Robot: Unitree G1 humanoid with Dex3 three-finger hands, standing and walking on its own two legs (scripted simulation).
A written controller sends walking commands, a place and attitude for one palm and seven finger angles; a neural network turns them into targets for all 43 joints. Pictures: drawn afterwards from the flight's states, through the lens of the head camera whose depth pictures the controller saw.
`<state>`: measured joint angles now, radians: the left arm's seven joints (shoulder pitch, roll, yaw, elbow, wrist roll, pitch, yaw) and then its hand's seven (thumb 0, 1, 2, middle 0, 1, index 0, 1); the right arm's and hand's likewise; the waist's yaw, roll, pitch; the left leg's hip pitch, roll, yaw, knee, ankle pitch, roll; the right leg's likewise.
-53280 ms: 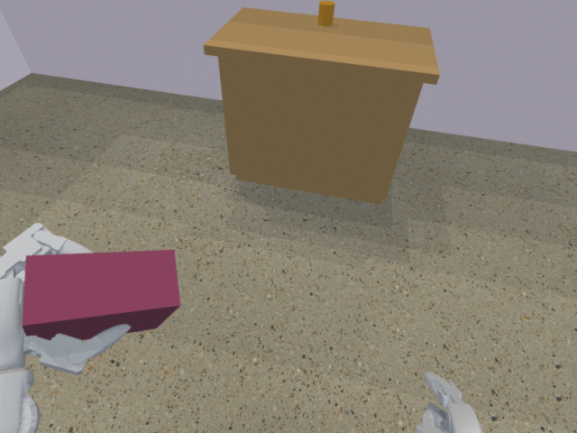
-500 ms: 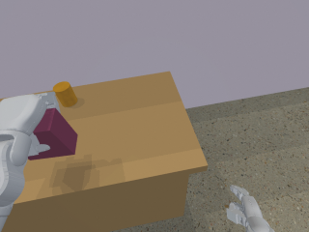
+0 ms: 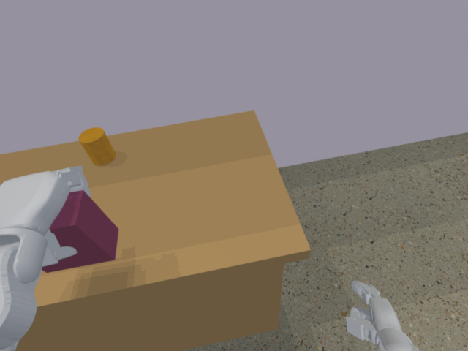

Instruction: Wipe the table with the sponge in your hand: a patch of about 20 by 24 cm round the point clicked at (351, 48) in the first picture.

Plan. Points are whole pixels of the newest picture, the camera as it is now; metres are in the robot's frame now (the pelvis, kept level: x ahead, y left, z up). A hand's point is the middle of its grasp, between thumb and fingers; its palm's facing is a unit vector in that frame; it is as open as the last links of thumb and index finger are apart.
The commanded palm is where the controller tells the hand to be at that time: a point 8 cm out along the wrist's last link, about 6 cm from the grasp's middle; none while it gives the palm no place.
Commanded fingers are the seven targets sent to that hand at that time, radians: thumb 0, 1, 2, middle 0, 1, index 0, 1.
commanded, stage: bring the sponge back beside the body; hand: left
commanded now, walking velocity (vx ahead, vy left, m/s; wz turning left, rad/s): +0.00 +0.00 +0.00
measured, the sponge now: (71, 239) +0.23 +0.32 +0.09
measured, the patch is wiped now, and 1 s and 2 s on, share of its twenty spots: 1.00 1.00 1.00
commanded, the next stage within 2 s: step back with the hand held close in 1.08 s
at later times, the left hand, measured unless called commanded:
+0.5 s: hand (73, 250) +0.20 +0.28 +0.12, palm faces +0.01 -0.10 -1.00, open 10.0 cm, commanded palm +0.17 +0.28 +0.20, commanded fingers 0.00 0.10 1.30 -1.20 -1.60 -1.20 -1.60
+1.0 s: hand (82, 261) +0.19 +0.26 +0.12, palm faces +0.02 -0.11 -0.99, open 10.0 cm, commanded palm +0.15 +0.27 +0.19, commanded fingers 0.00 0.10 1.30 -1.20 -1.60 -1.20 -1.60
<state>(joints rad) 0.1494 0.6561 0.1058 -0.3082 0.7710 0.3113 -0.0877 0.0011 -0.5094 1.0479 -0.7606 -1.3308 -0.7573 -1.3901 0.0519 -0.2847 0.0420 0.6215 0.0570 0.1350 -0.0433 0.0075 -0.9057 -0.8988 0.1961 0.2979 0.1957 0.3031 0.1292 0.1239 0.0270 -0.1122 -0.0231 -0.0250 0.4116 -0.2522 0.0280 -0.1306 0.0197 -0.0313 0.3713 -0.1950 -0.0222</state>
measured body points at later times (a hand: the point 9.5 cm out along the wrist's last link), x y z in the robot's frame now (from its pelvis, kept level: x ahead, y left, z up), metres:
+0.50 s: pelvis +0.00 -0.01 +0.00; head -0.01 -0.06 +0.45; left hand +0.19 +0.28 +0.18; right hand +0.23 -0.22 -0.09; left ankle -0.02 +0.10 -0.74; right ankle +0.01 -0.11 -0.74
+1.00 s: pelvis -0.01 -0.01 +0.00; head -0.03 -0.06 +0.44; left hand +0.18 +0.26 +0.17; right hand +0.23 -0.22 -0.09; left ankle -0.02 +0.10 -0.74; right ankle +0.01 -0.11 -0.74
